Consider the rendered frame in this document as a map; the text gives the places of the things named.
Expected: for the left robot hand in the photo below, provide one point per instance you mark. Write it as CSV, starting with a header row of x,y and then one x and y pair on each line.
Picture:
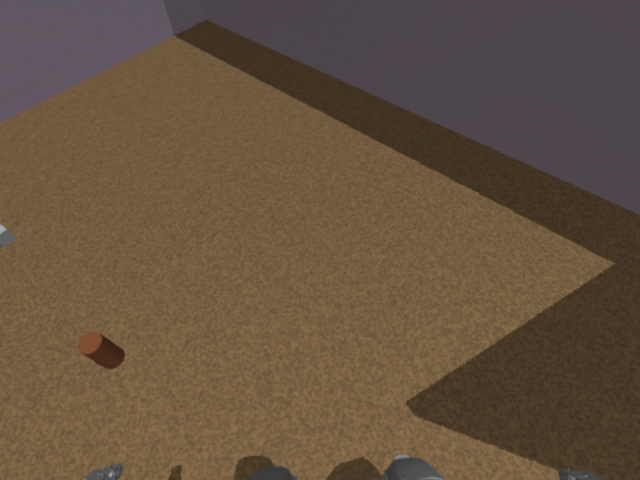
x,y
112,472

